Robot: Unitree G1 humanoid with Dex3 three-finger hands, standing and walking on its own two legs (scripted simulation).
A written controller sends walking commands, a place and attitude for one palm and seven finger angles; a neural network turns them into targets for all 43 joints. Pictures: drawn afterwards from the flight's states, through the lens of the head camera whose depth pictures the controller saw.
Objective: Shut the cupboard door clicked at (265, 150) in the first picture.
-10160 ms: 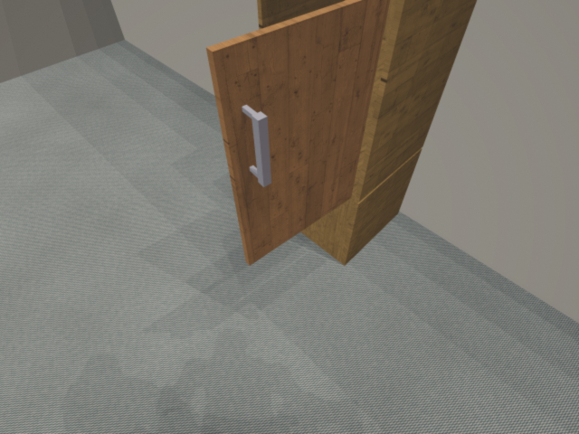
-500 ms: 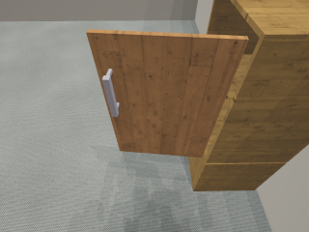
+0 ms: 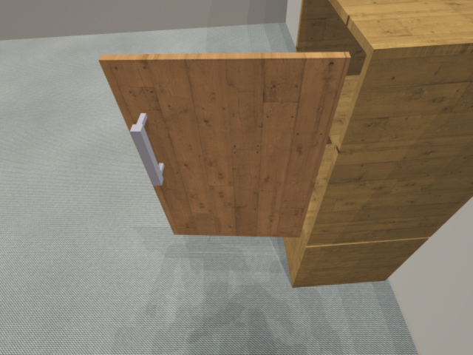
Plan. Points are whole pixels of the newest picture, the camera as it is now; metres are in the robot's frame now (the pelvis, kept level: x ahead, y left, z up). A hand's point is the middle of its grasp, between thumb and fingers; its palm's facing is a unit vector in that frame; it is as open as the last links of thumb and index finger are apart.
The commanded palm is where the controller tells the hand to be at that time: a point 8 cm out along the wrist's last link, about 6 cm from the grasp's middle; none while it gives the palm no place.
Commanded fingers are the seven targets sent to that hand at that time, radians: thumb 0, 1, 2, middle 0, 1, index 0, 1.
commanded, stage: look again from close up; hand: left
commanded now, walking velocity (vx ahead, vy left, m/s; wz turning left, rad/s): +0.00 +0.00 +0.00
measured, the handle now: (150, 151) +0.48 +0.20 +0.06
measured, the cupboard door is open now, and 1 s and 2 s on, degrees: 84 84 84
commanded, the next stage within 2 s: raise the hand and make a fist in 0.28 s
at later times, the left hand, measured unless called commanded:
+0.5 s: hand (140, 340) +0.16 +0.18 -0.08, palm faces +0.25 -0.94 -0.21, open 7.3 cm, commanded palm +0.11 +0.22 -0.06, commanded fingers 0.00 0.90 0.90 -0.31 -0.42 -0.31 -0.42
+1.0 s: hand (132, 340) +0.15 +0.18 -0.03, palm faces -0.03 -1.00 -0.03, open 5.2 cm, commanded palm +0.12 +0.23 -0.02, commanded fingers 0.00 0.90 0.90 -0.77 -0.92 -0.77 -0.92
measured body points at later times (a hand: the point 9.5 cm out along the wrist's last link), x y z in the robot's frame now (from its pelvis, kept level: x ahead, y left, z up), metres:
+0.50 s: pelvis +0.01 -0.03 -0.02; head +0.03 -0.05 +0.43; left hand +0.14 +0.23 -0.06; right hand +0.10 -0.29 -0.15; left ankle -0.02 +0.10 -0.74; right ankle +0.00 -0.13 -0.74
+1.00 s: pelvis -0.06 -0.01 -0.09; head -0.01 -0.01 +0.36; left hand +0.15 +0.23 -0.02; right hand +0.14 -0.23 -0.15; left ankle -0.02 +0.11 -0.74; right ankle +0.00 -0.13 -0.74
